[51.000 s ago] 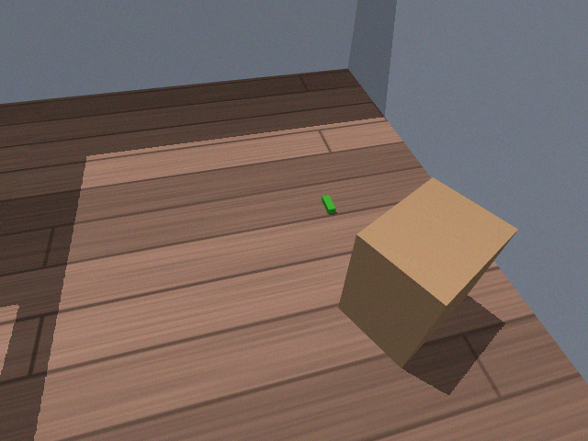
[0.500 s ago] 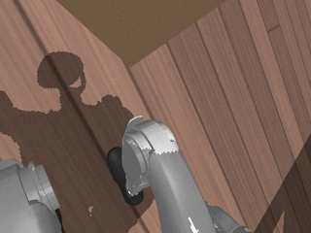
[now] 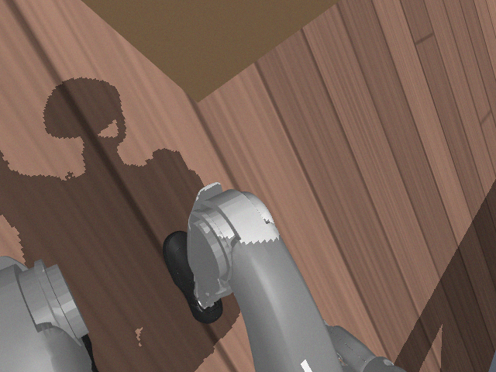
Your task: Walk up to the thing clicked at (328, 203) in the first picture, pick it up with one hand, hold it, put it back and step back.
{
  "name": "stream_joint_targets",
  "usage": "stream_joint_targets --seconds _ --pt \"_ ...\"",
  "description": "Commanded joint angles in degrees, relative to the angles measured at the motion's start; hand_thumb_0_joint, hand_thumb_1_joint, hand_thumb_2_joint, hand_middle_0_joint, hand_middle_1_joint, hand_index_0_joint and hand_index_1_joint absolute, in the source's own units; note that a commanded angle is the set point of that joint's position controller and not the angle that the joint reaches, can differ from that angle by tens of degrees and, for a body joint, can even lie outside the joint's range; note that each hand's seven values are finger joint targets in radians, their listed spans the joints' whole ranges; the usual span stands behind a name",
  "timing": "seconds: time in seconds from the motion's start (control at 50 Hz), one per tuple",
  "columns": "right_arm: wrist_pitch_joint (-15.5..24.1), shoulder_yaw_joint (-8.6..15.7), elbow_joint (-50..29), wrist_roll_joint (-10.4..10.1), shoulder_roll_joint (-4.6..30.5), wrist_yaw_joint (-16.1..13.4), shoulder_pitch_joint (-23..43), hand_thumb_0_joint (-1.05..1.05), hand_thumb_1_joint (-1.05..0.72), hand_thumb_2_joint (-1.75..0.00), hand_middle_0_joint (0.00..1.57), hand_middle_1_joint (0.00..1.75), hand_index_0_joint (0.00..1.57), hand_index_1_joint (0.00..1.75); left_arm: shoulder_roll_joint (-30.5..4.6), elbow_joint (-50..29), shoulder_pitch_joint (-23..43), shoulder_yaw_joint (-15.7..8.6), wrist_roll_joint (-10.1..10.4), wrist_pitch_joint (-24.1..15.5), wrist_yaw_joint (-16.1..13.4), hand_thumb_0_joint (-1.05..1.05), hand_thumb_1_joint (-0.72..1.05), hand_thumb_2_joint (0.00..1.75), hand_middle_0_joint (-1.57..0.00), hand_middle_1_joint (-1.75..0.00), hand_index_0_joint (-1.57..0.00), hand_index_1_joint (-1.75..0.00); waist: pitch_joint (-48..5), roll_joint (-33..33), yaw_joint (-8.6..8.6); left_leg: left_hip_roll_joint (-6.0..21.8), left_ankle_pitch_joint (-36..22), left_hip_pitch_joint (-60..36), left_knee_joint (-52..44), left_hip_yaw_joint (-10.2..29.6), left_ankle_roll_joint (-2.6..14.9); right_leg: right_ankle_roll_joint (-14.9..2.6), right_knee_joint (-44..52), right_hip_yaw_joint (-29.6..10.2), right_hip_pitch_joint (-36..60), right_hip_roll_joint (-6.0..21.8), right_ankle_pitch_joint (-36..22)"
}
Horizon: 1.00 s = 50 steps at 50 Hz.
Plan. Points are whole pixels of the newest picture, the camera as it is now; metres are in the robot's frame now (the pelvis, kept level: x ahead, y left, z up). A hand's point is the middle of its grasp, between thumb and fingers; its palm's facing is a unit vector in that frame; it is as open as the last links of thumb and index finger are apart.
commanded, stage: open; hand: left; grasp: from above
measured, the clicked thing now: out of the picture +0.47 +0.35 -0.30
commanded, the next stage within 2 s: withdraw in 0.88 s
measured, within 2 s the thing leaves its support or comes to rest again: neither
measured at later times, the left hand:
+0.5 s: hand out of the picture +0.46 +0.34 -0.26, palm faces -0.42 -0.18 -0.89, open 11.8 cm
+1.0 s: hand out of the picture +0.46 +0.34 -0.26, palm faces -0.42 -0.17 -0.89, open 13.2 cm
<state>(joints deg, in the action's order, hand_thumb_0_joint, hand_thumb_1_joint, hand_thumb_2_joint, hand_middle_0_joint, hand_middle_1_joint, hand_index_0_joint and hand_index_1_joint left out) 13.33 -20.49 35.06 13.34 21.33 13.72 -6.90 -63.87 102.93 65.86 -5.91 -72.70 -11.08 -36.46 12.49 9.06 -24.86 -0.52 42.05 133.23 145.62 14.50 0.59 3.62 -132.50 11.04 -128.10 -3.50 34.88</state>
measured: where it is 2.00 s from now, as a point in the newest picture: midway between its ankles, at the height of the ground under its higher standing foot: (145, 331)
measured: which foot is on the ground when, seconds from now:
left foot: down 0.00-1.00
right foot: down 0.00-1.00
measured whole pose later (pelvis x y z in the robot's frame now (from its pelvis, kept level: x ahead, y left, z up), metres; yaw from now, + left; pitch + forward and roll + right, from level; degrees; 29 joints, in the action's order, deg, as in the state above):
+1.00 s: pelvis +0.00 +0.00 +0.01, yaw -1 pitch +28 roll -17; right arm 12.8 -21.7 34.4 13.2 21.2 13.3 -6.8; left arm -65.0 101.1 65.6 -5.8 -71.3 -10.6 -35.4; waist 13.5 9.3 -25.3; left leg -0.2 41.9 132.8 144.4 14.9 0.8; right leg 3.6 -130.8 11.5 -127.4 -3.6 34.5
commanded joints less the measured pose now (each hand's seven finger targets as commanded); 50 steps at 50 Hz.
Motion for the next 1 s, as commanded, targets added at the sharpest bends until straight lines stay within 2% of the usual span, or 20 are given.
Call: stream_joint_targets --seconds 0.0,0.06,0.08,0.1,0.22,0.24,0.32,0.36,0.38,0.4,0.42,0.5,0.52,0.6,0.64,0.66,0.74,0.78,0.84,0.98 --pt "0.1 5.4 2.0 0.0 19.9 -0.7 -11.2 0.0 -0.89 -0.9 0.2 0.3 0.2 0.3 -12.3 -5.6 12.8 -0.1 0.9 -0.1 -1.9 0.0 0.12 0.44 -0.65 -0.44 -0.65 -0.44 -35.2 -33.8 -4.0 3.5 -14.3 -28.7 -17.1 -3.0 -0.9 -4.45 9.6 5.5 21.6 -1.3 -13.4" --pt "0.1 5.2 2.1 0.0 20.0 -0.7 -11.3 0.0 -0.89 -0.9 0.2 0.3 0.2 0.3 -13.1 -6.0 12.9 -0.3 0.6 0.1 -1.8 0.0 0.07 0.48 -0.6 -0.49 -0.6 -0.49 -35.7 -34.6 -3.92 3.5 -14.2 -28.6 -17.2 -3.1 -0.88 -4.45 9.8 5.5 21.8 -1.3 -13.4" --pt "0.2 5.9 2.1 -0.1 20.4 -0.7 -11.1 0.0 -0.89 -0.9 0.2 0.3 0.2 0.3 -12.1 -5.6 12.8 0.5 0.6 0.3 -1.6 0.0 0.04 0.5 -0.59 -0.49 -0.59 -0.5 -34.7 -34.8 -3.73 3.3 -13.7 -28.1 -16.7 -3.5 -0.81 -4.51 9.6 5.1 21.2 -1.2 -13.2" --pt "0.1 5.2 2.2 -0.1 19.7 -0.6 -11.6 0.0 -0.89 -0.9 0.2 0.3 0.2 0.3 -12.9 -6.2 12.8 -0.5 0.8 0.3 -1.7 0.0 0.04 0.51 -0.57 -0.52 -0.57 -0.52 -35.8 -34.4 -3.72 3.5 -14.9 -28.6 -17.0 -3.0 -0.86 -4.44 9.9 5.5 21.7 -1.2 -13.8" --pt "-0.2 5.4 2.0 -0.2 20.0 -0.4 -12.2 0.0 -0.89 -0.9 0.2 0.3 0.2 0.3 -13.2 -7.7 12.7 -0.9 1.4 0.7 -1.4 0.0 -0.08 0.6 -0.46 -0.62 -0.47 -0.62 -36.6 -35.0 -3.81 3.6 -16.6 -29.0 -17.1 -3.0 -0.8 -4.46 10.0 5.4 22.6 -1.2 -15.2" --pt "0.0 5.6 2.0 -0.1 20.0 -0.4 -11.8 0.0 -0.89 -0.9 0.2 0.3 0.2 0.3 -11.9 -6.1 11.8 0.3 1.7 0.9 -1.0 0.0 -0.09 0.61 -0.45 -0.63 -0.46 -0.63 -35.3 -34.4 -4.13 3.5 -16.1 -28.6 -16.6 -3.3 -0.68 -4.41 9.9 5.1 22.6 -1.3 -15.0" --pt "-0.3 5.0 2.0 -0.3 20.1 -0.6 -12.4 0.0 -0.89 -0.9 0.2 0.3 0.2 0.3 -14.3 -8.0 12.7 -1.6 1.9 0.5 -1.0 0.0 -0.14 0.66 -0.41 -0.67 -0.41 -0.67 -37.0 -34.5 -3.73 3.6 -16.8 -29.1 -16.8 -2.9 -0.84 -4.64 10.5 5.4 23.1 -1.2 -14.9" --pt "-0.2 5.6 1.9 -0.2 20.3 -0.7 -12.2 0.0 -0.89 -0.9 0.2 0.3 0.2 0.3 -12.2 -6.7 11.8 0.0 2.1 0.5 -0.4 0.0 -0.16 0.67 -0.4 -0.68 -0.4 -0.68 -34.8 -34.5 -4.42 3.6 -15.0 -28.4 -17.1 -3.1 -0.76 -4.52 10.5 5.4 22.2 -1.3 -13.8" --pt "-0.3 4.9 2.1 0.0 19.8 -0.5 -12.8 0.0 -0.89 -0.9 0.2 0.3 0.2 0.3 -13.0 -7.9 12.3 -0.7 1.8 0.3 -0.4 0.0 -0.18 0.69 -0.37 -0.71 -0.37 -0.71 -35.2 -34.6 -4.42 3.7 -16.0 -28.7 -17.2 -2.9 -0.85 -4.48 10.5 5.5 22.9 -1.2 -14.5" --pt "-0.1 5.1 1.5 -0.1 20.1 -0.6 -11.9 0.0 -0.89 -0.9 0.2 0.3 0.2 0.3 -12.2 -6.9 11.6 0.4 1.8 0.6 0.0 0.0 -0.21 0.71 -0.35 -0.74 -0.35 -0.73 -35.0 -33.9 -4.2 3.5 -15.3 -28.8 -16.7 -3.3 -0.74 -4.5 10.3 5.3 22.2 -1.3 -14.0" --pt "-0.3 4.6 1.8 -0.3 19.7 -0.7 -11.9 0.0 -0.89 -0.9 0.2 0.3 0.2 0.3 -14.2 -8.5 12.5 -1.2 2.1 0.3 -0.2 0.0 -0.2 0.71 -0.35 -0.73 -0.35 -0.73 -35.7 -34.1 -3.88 3.6 -15.3 -28.2 -16.8 -3.1 -0.73 -4.51 10.7 5.5 22.6 -1.3 -13.8" --pt "-0.7 4.9 1.6 -0.1 20.1 -0.9 -12.1 0.0 -0.89 -0.9 0.2 0.3 0.2 0.3 -13.7 -8.5 12.3 -1.1 1.7 0.0 -0.4 0.0 -0.24 0.74 -0.31 -0.77 -0.32 -0.77 -36.2 -35.0 -3.85 3.8 -15.7 -29.4 -17.3 -2.6 -1.07 -4.69 10.6 5.8 22.1 -1.3 -13.9" --pt "-0.8 5.1 1.3 -0.1 20.1 -0.9 -12.1 0.0 -0.89 -0.9 0.2 0.3 0.2 0.3 -12.5 -7.2 11.3 0.3 1.5 0.0 -0.2 0.0 -0.24 0.75 -0.32 -0.76 -0.32 -0.76 -35.5 -34.9 -4.28 3.7 -15.6 -29.5 -17.5 -2.9 -0.9 -4.57 10.6 5.6 22.8 -1.5 -14.1" --pt "-0.8 4.9 1.6 -0.2 20.2 -1.1 -12.1 0.0 -0.89 -0.9 0.2 0.3 0.2 0.3 -13.9 -8.2 12.6 -0.3 1.8 -0.4 -0.6 0.0 -0.29 0.79 -0.27 -0.81 -0.27 -0.81 -35.8 -34.7 -4.17 3.7 -14.9 -28.5 -17.4 -3.0 -0.76 -4.45 11.0 5.6 23.5 -1.4 -14.0" --pt "-0.6 5.2 1.1 -0.1 20.7 -1.3 -11.6 0.0 -0.89 -0.9 0.2 0.3 0.2 0.3 -12.9 -7.2 12.1 0.5 1.9 -0.3 -0.6 0.0 -0.3 0.8 -0.26 -0.82 -0.26 -0.82 -34.6 -33.1 -4.2 3.6 -13.2 -27.7 -17.5 -3.2 -0.64 -4.54 11.1 5.5 22.8 -1.5 -12.7" --pt "-0.8 4.6 1.6 -0.1 19.9 -1.2 -12.0 0.0 -0.89 -0.9 0.2 0.3 0.2 0.3 -13.5 -7.4 12.2 -0.2 1.7 -0.4 -0.7 0.0 -0.31 0.8 -0.25 -0.83 -0.25 -0.83 -34.3 -33.7 -4.34 3.8 -13.8 -27.8 -17.5 -2.9 -0.73 -4.45 10.9 5.7 22.4 -1.3 -13.2" --pt "-0.5 4.8 1.5 0.0 20.1 -1.2 -12.2 0.0 -0.89 -0.9 0.2 0.3 0.2 0.3 -12.6 -7.4 11.7 0.6 1.8 -0.2 -0.7 0.0 -0.34 0.83 -0.22 -0.86 -0.22 -0.85 -34.6 -33.5 -4.67 3.7 -15.0 -29.0 -17.5 -3.1 -0.72 -4.31 11.1 5.4 23.1 -1.4 -14.3" --pt "-0.6 4.4 2.2 0.0 19.8 -1.0 -12.2 0.0 -0.89 -0.9 0.2 0.3 0.2 0.3 -13.6 -7.8 12.2 -0.4 1.6 -0.3 -1.0 0.0 -0.35 0.84 -0.21 -0.87 -0.21 -0.87 -36.1 -35.6 -4.23 4.2 -17.0 -31.0 -17.9 -2.1 -1.37 -4.43 10.5 5.8 22.4 -1.1 -15.1" --pt "-0.4 4.2 1.9 -0.1 19.6 -0.9 -11.8 0.0 -0.89 -0.9 0.2 0.3 0.2 0.3 -12.8 -7.3 11.8 0.5 1.9 0.0 -0.6 0.0 -0.36 0.85 -0.18 -0.91 -0.19 -0.9 -34.2 -34.6 -4.71 4.0 -15.8 -29.4 -17.6 -2.5 -1.12 -4.38 10.6 5.5 22.2 -1.1 -14.3" --pt "-0.5 4.5 1.3 -0.1 20.2 -1.1 -12.0 0.0 -0.9 -0.9 0.2 0.3 0.2 0.3 -14.6 -8.4 12.7 -0.8 1.8 0.4 -1.0 0.0 -0.39 0.89 -0.19 -0.88 -0.19 -0.88 -34.9 -34.3 -4.15 3.8 -14.7 -28.7 -17.5 -2.8 -0.87 -4.49 11.2 5.7 22.5 -1.2 -13.7"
